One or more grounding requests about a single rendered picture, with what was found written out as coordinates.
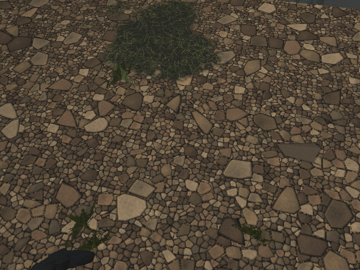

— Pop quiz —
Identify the left robot hand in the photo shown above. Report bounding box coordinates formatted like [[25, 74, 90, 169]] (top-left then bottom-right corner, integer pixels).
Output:
[[29, 248, 95, 270]]

